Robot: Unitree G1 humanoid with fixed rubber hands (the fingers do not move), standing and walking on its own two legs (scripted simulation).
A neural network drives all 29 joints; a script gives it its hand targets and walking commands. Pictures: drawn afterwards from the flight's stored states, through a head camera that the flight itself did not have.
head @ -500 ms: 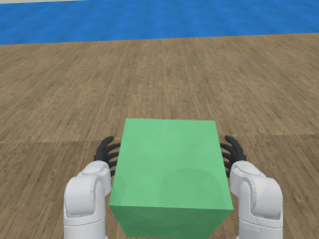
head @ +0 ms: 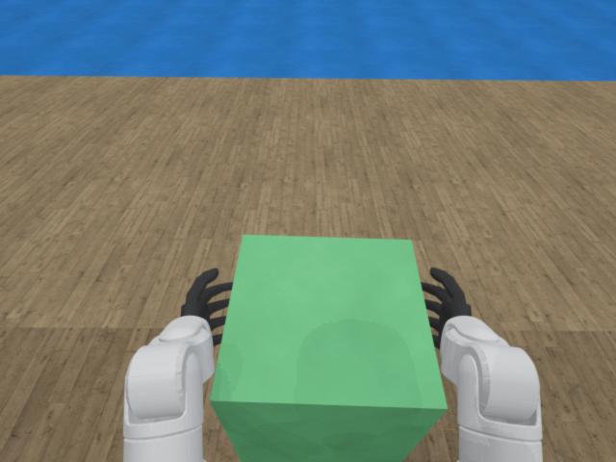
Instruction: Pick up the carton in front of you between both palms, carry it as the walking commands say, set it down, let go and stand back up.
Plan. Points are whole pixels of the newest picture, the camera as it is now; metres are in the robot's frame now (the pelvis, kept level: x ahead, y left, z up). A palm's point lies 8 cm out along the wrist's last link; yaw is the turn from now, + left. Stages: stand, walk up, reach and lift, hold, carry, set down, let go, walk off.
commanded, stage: carry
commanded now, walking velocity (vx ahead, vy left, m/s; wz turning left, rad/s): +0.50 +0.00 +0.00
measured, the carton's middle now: (322, 357) +0.27 +0.00 +0.02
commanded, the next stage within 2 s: none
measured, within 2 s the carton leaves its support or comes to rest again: neither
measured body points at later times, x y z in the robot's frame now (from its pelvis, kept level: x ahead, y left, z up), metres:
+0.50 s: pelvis +0.34 -0.04 +0.01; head +0.34 -0.05 +0.46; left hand +0.61 +0.12 +0.09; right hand +0.63 -0.18 +0.09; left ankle +0.15 +0.08 -0.64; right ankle +0.42 -0.11 -0.72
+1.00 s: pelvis +0.67 +0.01 +0.00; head +0.70 +0.02 +0.45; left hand +1.02 +0.15 +0.09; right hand +1.01 -0.15 +0.09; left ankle +0.75 +0.07 -0.71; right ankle +0.51 -0.12 -0.61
